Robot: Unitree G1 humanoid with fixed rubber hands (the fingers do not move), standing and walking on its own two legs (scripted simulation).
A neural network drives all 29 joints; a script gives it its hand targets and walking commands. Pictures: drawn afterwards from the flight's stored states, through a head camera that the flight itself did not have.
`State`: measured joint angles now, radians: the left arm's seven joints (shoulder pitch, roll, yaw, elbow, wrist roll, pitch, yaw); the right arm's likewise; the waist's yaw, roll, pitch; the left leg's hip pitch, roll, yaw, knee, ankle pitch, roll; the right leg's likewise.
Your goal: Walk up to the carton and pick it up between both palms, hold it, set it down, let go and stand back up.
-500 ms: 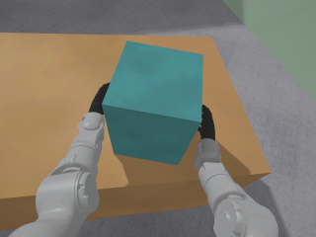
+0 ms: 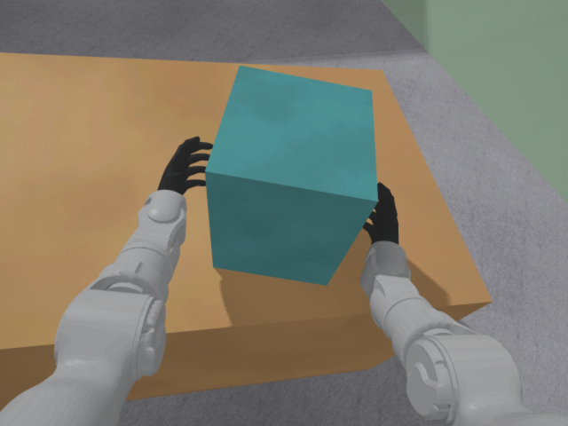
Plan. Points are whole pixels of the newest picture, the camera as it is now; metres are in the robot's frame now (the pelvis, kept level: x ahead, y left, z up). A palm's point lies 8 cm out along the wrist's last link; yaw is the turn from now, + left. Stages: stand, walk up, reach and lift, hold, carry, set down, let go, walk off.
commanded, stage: set down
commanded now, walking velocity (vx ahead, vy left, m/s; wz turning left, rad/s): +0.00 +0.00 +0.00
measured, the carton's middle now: (286, 185) +0.49 -0.03 +0.02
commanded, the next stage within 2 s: none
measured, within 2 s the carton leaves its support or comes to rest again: neither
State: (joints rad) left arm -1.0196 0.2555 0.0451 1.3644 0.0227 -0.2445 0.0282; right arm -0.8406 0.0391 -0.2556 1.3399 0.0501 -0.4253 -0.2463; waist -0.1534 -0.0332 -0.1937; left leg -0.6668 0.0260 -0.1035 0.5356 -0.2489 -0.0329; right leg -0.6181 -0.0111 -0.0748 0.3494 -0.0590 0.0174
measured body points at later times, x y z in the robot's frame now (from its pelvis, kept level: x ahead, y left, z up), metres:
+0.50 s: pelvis -0.05 -0.03 -0.01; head +0.02 -0.01 +0.43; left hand +0.41 +0.14 +0.04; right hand +0.33 -0.21 +0.02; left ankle -0.03 +0.11 -0.74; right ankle +0.00 -0.16 -0.74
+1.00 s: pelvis -0.04 -0.02 +0.00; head +0.01 +0.00 +0.44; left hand +0.37 +0.20 +0.03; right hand +0.29 -0.18 +0.01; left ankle -0.03 +0.11 -0.74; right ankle +0.00 -0.16 -0.74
